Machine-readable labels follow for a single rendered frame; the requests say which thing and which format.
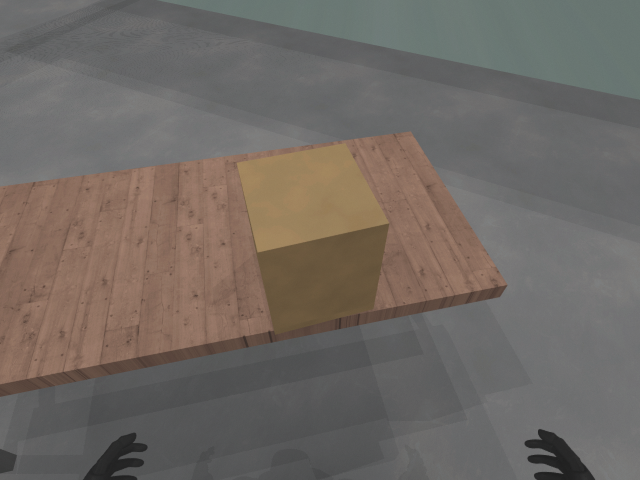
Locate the carton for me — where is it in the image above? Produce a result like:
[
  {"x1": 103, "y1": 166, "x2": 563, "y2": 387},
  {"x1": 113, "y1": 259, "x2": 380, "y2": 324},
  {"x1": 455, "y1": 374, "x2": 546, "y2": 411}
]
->
[{"x1": 237, "y1": 143, "x2": 389, "y2": 335}]

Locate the table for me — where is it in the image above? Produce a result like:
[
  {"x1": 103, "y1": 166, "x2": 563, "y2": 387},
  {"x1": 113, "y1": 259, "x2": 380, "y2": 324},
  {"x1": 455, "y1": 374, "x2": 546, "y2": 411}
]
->
[{"x1": 0, "y1": 131, "x2": 507, "y2": 473}]

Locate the left robot hand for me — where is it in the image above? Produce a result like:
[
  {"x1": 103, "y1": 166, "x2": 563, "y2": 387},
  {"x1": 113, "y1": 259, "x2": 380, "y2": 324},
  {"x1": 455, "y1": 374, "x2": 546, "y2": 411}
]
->
[{"x1": 83, "y1": 433, "x2": 148, "y2": 480}]

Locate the right robot hand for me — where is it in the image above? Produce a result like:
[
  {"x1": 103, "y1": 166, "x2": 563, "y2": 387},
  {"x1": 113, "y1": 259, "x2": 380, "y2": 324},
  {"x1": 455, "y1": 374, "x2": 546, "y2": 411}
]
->
[{"x1": 525, "y1": 429, "x2": 595, "y2": 480}]

